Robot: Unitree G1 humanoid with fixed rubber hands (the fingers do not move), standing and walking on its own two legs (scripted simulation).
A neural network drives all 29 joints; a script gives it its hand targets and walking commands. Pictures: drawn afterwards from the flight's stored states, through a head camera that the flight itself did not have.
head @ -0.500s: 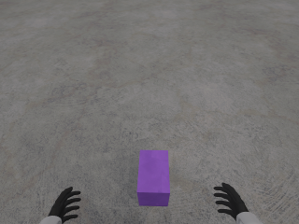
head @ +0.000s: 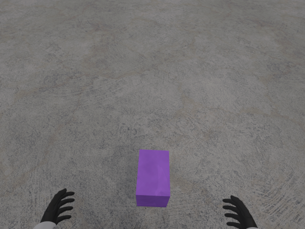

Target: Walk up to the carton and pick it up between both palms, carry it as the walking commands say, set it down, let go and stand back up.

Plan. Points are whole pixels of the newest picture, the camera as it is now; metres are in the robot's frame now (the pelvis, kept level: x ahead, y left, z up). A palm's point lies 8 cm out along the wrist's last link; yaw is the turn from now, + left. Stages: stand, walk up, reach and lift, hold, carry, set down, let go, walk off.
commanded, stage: stand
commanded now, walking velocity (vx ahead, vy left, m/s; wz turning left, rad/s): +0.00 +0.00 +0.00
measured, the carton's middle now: (152, 178) +0.48 -0.04 -0.65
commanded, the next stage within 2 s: none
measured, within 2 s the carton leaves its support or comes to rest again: neither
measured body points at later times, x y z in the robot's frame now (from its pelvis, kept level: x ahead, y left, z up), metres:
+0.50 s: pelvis -0.02 +0.00 +0.00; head -0.03 -0.01 +0.45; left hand +0.16 +0.26 -0.07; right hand +0.12 -0.26 -0.09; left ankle -0.04 +0.11 -0.73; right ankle -0.02 -0.12 -0.73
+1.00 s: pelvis -0.03 -0.01 +0.00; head -0.05 -0.01 +0.45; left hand +0.14 +0.26 -0.06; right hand +0.11 -0.26 -0.09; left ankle -0.04 +0.11 -0.73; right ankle -0.02 -0.12 -0.73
